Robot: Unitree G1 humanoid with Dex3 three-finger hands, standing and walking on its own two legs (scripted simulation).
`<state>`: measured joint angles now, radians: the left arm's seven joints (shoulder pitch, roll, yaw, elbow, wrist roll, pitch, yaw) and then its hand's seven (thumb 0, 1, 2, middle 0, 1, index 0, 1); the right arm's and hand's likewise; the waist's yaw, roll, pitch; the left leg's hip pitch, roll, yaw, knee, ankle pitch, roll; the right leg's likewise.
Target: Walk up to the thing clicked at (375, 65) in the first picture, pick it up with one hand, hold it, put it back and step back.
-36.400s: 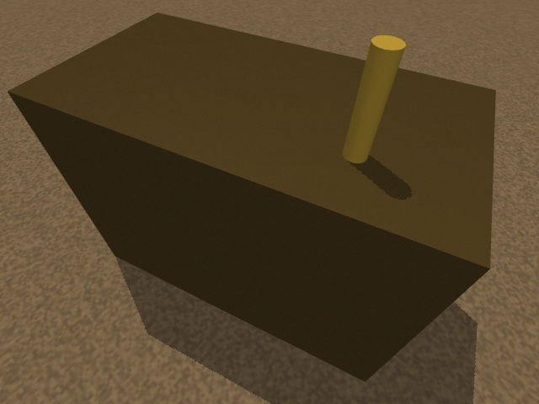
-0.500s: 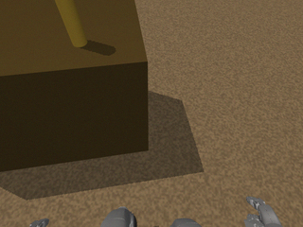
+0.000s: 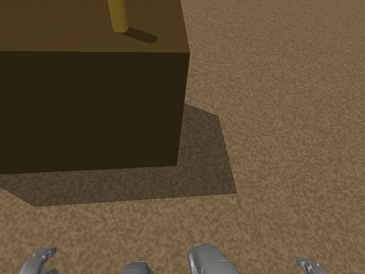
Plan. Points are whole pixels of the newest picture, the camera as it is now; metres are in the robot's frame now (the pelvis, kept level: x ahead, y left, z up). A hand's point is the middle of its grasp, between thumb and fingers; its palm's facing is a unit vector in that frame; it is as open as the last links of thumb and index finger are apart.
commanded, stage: step back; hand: left
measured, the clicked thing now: out of the picture +0.84 +0.20 +0.15
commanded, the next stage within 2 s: stand in 2.00 s
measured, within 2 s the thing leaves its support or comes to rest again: neither
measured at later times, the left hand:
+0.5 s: hand out of the picture -0.06 +0.23 -0.14, palm faces +0.00 -0.90 -0.43, open 7.4 cm
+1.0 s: hand out of the picture -0.27 +0.20 -0.14, palm faces -0.01 -0.91 -0.42, open 7.4 cm
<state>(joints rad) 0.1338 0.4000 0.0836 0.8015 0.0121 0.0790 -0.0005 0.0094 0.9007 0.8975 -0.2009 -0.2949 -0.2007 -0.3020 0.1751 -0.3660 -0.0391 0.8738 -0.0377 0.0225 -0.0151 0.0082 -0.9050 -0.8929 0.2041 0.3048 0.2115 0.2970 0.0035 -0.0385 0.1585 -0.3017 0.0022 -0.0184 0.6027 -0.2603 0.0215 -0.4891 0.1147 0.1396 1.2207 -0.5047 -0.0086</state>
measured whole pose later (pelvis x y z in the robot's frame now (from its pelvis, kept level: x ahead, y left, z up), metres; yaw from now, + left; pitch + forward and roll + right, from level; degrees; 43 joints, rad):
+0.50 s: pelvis -0.16 -0.04 -0.01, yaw +1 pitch -2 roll +1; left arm 0.16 0.38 0.06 0.78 0.03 0.05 0.01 0.01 0.90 0.90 -0.20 -0.30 -0.20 -0.30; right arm 0.19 -0.41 -0.05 0.87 -0.02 0.04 -0.03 0.01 -0.91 -0.89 0.20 0.30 0.21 0.30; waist 0.02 0.01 0.16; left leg -0.32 -0.05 -0.04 0.78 -0.46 0.00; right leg -0.37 -0.05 -0.03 0.71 -0.31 0.00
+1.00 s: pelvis -0.32 -0.07 +0.00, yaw -1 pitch -2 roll +1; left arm 0.25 0.36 0.06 0.95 0.04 0.01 -0.01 0.01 0.90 0.90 -0.20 -0.30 -0.20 -0.30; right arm 0.18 -0.43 -0.06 0.92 -0.02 0.05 -0.01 0.01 -0.91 -0.89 0.20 0.30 0.21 0.30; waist 0.04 0.04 0.08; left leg -0.49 -0.06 -0.13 1.02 -0.41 -0.01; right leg -0.24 -0.01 0.02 0.64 -0.36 -0.01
